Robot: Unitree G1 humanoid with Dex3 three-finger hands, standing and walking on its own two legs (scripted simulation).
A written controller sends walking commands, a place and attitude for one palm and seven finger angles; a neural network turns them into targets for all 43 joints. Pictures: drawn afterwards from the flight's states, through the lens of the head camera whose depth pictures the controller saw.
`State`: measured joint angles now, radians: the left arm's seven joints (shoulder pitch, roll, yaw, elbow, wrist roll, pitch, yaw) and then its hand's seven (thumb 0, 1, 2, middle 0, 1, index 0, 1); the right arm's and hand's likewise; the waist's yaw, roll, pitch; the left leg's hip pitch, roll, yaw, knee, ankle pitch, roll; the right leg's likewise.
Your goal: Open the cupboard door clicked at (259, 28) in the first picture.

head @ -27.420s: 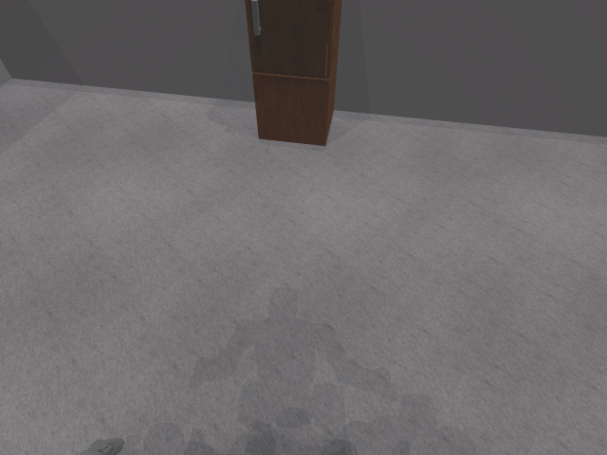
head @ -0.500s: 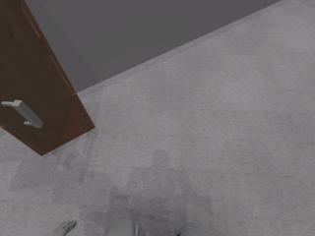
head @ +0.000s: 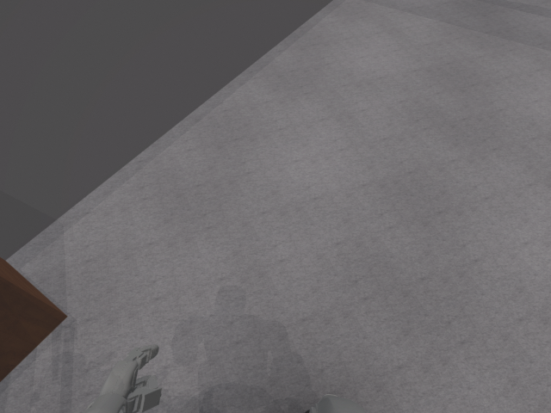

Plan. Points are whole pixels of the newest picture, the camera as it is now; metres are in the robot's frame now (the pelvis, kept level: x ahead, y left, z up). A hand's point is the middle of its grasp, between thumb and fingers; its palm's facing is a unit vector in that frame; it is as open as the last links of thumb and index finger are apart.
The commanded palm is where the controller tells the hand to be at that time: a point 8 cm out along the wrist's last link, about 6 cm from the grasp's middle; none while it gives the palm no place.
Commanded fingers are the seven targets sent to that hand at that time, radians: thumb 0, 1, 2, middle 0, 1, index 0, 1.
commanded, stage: walk to a spot facing it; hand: left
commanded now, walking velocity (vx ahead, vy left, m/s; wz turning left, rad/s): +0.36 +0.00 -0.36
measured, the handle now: out of the picture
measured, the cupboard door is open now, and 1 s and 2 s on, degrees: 51 51 51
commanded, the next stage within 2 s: turn to face it in 1.16 s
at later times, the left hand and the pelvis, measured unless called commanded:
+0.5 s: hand (183, 316) +0.29 +0.17 -0.14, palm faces -0.15 -0.97 -0.20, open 7.4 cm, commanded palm none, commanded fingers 0.00 0.90 0.90 -0.20 -0.30 -0.20 -0.30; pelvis +0.21 -0.01 +0.02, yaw -12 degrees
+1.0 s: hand (236, 232) +0.49 +0.09 -0.17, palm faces -0.21 -0.96 -0.18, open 7.3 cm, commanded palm none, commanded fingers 0.00 0.90 0.90 -0.20 -0.30 -0.20 -0.30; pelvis +0.45 -0.09 +0.01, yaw -15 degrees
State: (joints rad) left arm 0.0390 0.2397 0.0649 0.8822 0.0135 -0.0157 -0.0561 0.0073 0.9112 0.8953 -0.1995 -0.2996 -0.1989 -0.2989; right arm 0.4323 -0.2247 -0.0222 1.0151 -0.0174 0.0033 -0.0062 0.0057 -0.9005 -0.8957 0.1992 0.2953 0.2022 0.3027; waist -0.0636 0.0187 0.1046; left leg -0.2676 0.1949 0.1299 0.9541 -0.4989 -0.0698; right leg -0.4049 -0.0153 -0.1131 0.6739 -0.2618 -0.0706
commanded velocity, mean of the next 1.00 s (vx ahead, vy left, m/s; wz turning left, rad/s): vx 0.37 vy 0.00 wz -0.15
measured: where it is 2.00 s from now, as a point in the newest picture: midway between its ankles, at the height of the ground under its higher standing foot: (341, 253)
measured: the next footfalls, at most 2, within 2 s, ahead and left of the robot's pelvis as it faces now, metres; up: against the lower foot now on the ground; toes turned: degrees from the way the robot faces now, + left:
left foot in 0.32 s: +0.26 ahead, +0.12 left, +0.00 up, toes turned -3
right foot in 0.62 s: +0.34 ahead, -0.19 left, +0.00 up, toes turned -19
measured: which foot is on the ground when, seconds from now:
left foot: up 0.00-0.30, down 0.32-0.62, up 0.64-0.92, down 0.94-1.00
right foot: down 0.00-0.32, up 0.34-0.60, down 0.62-0.94, up 0.96-1.00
